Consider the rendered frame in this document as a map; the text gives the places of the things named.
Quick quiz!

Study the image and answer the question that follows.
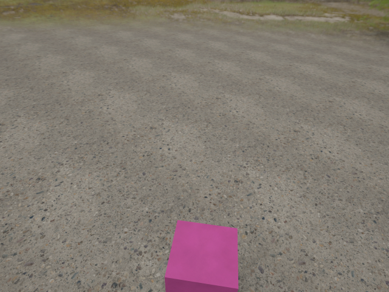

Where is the carton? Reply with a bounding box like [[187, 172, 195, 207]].
[[165, 220, 238, 292]]

